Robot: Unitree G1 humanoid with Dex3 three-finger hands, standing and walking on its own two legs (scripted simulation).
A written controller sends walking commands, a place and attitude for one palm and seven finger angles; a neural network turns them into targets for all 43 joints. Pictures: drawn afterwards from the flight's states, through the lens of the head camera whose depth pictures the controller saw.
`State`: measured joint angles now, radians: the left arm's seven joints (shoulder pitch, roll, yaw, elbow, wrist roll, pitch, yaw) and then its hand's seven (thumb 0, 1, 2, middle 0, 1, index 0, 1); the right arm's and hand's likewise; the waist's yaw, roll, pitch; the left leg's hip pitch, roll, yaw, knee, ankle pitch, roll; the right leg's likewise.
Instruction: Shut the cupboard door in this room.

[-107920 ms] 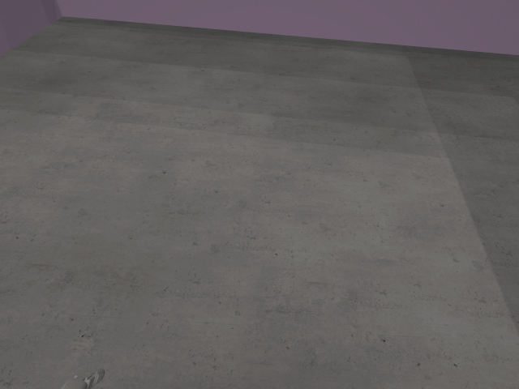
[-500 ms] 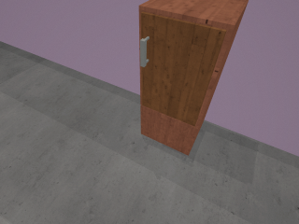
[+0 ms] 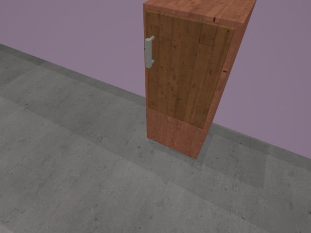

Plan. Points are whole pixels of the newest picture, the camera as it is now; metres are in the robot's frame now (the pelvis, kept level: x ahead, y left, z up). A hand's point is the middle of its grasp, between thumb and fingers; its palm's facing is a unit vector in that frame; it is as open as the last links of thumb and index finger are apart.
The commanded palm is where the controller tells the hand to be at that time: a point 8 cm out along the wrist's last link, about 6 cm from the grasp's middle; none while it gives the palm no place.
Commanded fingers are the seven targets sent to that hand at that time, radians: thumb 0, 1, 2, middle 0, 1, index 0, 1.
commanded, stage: look to check the result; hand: left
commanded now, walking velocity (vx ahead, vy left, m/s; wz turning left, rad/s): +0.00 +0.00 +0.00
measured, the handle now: (150, 52) +0.89 +0.08 +0.02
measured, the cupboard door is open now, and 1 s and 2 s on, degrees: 0 0 0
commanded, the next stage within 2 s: stand and wait in 0.30 s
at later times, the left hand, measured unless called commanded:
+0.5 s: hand out of the picture -0.01 +0.17 -0.18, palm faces +0.02 -0.98 -0.17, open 7.4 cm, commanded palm none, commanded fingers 0.00 0.90 0.90 -0.20 -0.30 -0.20 -0.30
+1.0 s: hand out of the picture +0.00 +0.17 -0.18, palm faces +0.02 -0.98 -0.20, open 7.4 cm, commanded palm none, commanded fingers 0.00 0.90 0.90 -0.20 -0.30 -0.20 -0.30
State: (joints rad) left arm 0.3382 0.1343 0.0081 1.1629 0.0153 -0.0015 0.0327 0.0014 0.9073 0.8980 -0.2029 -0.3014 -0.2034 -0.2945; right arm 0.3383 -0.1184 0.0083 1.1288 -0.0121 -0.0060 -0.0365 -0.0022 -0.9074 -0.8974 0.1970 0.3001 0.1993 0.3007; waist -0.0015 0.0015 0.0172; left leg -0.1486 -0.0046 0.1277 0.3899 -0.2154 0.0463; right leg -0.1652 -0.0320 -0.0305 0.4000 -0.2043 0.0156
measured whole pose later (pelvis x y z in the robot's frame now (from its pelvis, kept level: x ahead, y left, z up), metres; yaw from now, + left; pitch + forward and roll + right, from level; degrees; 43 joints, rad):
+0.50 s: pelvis +0.00 +0.00 +0.00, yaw +0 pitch -2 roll +0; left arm 0.29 0.15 0.01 1.15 0.01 -0.01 0.03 0.00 0.91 0.90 -0.20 -0.30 -0.20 -0.29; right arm 0.31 -0.15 0.00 1.13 -0.01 0.00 -0.03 0.00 -0.91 -0.90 0.20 0.30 0.20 0.30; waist -0.01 -0.01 0.03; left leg -0.14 0.00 0.13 0.38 -0.21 0.04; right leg -0.15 -0.02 -0.03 0.38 -0.19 0.01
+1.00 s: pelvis +0.01 -0.01 +0.00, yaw +0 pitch -2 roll +0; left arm 0.27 0.17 0.01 1.15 0.01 -0.01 0.02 0.00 0.91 0.90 -0.20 -0.30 -0.20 -0.29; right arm 0.28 -0.17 0.01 1.13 -0.01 0.00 -0.03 0.00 -0.91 -0.90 0.20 0.30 0.20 0.30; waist 0.00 0.00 0.04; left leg -0.12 0.01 0.12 0.36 -0.21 0.03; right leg -0.13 -0.02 -0.03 0.36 -0.19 0.00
